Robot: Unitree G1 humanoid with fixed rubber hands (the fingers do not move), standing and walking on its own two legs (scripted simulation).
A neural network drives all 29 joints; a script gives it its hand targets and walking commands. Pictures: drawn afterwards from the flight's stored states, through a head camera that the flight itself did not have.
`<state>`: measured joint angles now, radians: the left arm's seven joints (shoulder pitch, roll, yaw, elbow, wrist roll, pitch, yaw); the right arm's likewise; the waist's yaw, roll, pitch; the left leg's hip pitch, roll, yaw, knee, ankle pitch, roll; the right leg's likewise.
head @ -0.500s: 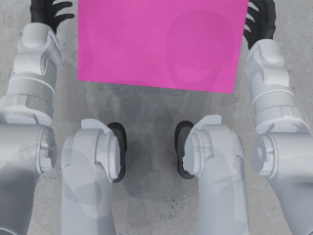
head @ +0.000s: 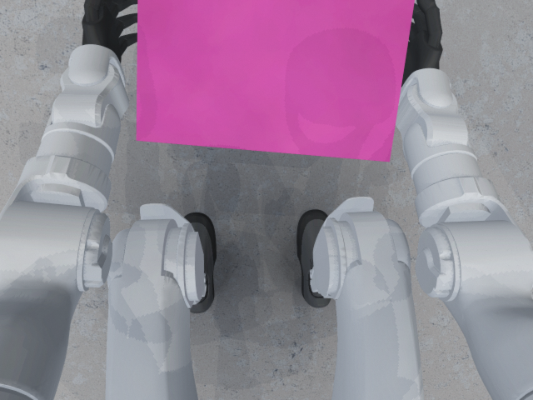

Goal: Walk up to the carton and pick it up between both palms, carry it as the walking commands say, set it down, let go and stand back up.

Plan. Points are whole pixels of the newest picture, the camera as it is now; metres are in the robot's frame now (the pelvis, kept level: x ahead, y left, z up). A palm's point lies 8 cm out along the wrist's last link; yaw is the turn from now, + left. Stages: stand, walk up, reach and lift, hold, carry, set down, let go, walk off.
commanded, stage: reach and lift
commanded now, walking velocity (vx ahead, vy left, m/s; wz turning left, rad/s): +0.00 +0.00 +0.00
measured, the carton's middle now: (265, 85) +0.48 -0.01 -0.24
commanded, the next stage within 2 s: none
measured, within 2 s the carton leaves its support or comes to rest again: leaves its support in 0.92 s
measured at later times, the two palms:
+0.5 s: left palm (119, 45) +0.51 +0.17 -0.18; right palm (413, 67) +0.49 -0.19 -0.17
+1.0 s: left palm (110, 31) +0.52 +0.18 -0.16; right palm (417, 57) +0.50 -0.19 -0.15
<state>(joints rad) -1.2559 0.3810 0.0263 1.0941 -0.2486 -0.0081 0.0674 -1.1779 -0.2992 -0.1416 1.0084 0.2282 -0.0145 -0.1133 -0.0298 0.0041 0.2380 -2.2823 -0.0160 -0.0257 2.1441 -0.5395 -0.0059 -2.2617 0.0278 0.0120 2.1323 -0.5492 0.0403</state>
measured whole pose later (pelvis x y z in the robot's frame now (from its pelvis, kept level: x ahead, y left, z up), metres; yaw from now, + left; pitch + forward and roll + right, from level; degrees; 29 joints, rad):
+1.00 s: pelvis -0.01 +0.00 +0.00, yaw +0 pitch +35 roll -2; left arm -1.38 0.40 -0.05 1.14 -0.29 0.05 0.07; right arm -1.27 -0.30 -0.16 1.01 0.31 0.06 -0.14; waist -0.03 -0.01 0.32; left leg -2.25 -0.05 -0.05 2.15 -0.51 -0.03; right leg -2.22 0.06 0.02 2.14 -0.52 0.05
